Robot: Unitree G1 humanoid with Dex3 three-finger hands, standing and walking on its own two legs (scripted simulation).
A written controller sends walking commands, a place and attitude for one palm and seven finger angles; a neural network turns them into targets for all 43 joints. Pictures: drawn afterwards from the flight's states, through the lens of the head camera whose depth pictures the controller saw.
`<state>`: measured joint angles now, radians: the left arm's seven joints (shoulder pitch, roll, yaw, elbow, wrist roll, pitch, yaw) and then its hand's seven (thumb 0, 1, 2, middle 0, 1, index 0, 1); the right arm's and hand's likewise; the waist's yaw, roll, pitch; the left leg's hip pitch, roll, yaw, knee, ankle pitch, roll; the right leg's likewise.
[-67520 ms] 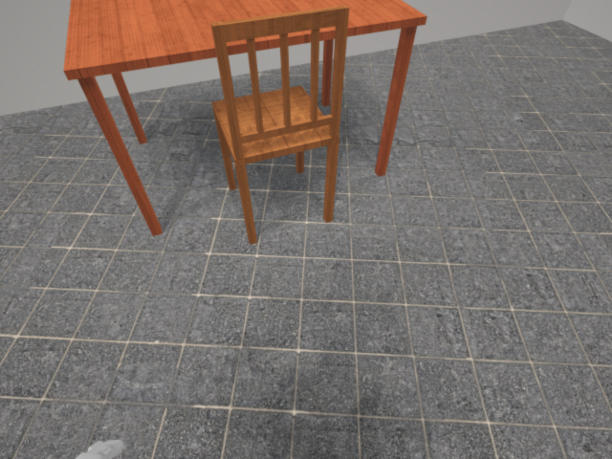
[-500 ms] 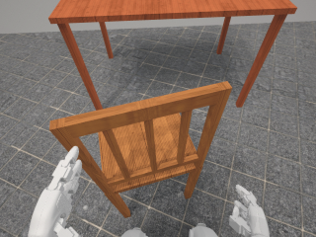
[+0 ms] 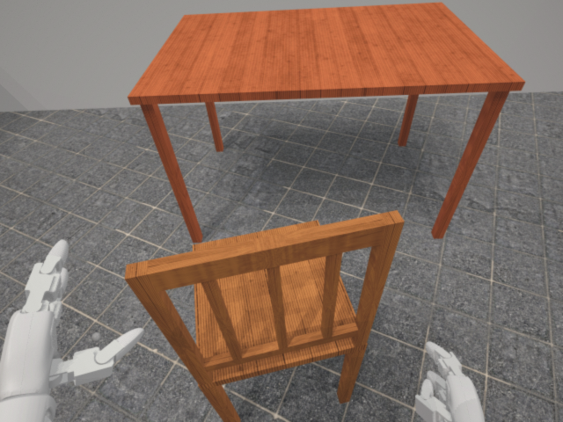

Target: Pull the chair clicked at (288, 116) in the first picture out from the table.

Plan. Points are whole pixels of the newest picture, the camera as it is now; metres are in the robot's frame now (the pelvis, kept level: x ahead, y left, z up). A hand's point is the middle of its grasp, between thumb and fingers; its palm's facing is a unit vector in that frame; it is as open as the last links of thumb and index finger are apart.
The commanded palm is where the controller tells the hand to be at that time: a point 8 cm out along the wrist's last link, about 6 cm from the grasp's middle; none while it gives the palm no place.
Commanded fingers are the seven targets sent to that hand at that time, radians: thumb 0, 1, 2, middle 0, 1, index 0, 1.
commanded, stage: draw the hand back to the body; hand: left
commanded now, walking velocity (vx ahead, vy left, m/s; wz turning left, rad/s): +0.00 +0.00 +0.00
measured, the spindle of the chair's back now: (278, 309) +0.32 +0.05 -0.07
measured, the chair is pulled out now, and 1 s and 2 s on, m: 0.52 0.52 0.52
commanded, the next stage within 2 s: step back with the hand held close in 0.62 s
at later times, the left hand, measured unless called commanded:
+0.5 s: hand (60, 294) +0.20 +0.26 +0.16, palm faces +0.45 -0.78 -0.44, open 7.6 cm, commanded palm +0.15 +0.30 +0.18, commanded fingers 0.00 0.90 0.90 -0.20 -0.30 -0.20 -0.30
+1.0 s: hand (59, 296) +0.20 +0.26 +0.16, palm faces +0.35 -0.77 -0.53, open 7.4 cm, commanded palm +0.14 +0.31 +0.18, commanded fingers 0.00 0.90 0.90 -0.20 -0.30 -0.20 -0.30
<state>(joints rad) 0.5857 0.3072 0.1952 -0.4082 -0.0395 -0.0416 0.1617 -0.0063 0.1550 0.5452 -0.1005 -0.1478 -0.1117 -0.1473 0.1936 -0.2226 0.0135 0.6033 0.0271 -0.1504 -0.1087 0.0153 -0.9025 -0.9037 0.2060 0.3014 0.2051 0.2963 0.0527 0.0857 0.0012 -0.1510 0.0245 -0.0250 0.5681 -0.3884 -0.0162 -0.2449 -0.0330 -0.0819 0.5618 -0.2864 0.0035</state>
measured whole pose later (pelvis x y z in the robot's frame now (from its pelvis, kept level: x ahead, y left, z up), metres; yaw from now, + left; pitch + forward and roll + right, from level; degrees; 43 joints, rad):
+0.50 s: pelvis +0.01 +0.00 +0.01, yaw -1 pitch -3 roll -1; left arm 0.50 0.33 0.34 -0.42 -0.05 -0.07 0.15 0.01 0.86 0.89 -0.20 -0.30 -0.20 -0.29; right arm 0.18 -0.23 -0.01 0.66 0.02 -0.12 -0.07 0.02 -0.90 -0.90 0.21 0.30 0.21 0.30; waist 0.06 0.09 0.03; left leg -0.05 0.03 0.00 0.44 -0.33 -0.01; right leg -0.16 -0.02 -0.06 0.44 -0.23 0.01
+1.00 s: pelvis -0.02 +0.02 +0.01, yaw -3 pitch +0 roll +0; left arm 0.54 0.37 0.40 -0.43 -0.04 -0.15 0.14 0.01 0.89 0.90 -0.20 -0.30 -0.21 -0.30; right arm 0.13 -0.23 -0.02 0.59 0.02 -0.06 -0.07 0.01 -0.90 -0.90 0.21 0.30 0.21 0.30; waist 0.00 0.07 0.07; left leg -0.15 0.01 0.04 0.44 -0.29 0.00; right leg -0.26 -0.03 -0.01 0.43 -0.16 0.02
